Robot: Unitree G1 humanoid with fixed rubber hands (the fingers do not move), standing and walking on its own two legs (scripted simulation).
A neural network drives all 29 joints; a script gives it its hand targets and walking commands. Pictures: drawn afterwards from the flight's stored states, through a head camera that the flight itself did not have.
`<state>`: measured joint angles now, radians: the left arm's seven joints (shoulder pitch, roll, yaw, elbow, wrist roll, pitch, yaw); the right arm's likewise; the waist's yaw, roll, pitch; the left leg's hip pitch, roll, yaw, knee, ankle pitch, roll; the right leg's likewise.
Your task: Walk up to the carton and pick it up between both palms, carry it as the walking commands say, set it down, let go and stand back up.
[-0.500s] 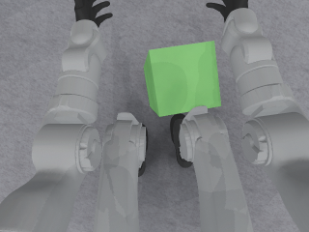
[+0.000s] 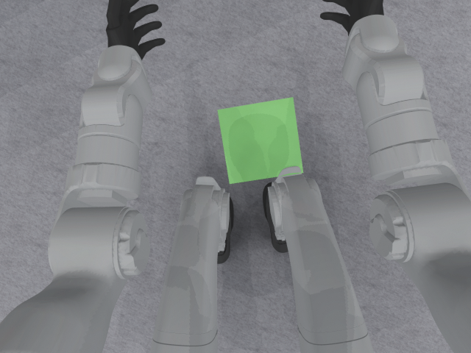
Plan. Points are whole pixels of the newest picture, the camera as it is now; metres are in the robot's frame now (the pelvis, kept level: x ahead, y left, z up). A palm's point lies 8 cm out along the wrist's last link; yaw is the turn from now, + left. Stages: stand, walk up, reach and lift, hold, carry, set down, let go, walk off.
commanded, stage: set down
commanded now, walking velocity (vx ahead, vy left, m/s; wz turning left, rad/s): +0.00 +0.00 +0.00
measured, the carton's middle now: (258, 142) +0.38 -0.03 -0.40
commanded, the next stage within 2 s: let go in 0.38 s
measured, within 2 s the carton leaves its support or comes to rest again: neither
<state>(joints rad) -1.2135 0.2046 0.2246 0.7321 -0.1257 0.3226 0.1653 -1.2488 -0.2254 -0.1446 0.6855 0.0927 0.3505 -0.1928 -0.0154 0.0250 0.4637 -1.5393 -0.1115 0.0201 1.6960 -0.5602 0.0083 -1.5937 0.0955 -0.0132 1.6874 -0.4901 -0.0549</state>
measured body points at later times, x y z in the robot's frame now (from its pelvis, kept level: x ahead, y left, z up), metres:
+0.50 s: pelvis +0.06 +0.01 +0.11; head +0.31 -0.01 +0.48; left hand +0.54 +0.15 +0.03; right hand +0.54 -0.18 +0.02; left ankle +0.11 +0.10 -0.50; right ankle +0.13 -0.07 -0.50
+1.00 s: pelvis +0.10 +0.01 +0.19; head +0.23 -0.01 +0.62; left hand +0.40 +0.20 +0.10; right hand +0.39 -0.20 +0.10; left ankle +0.11 +0.10 -0.50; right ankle +0.13 -0.07 -0.50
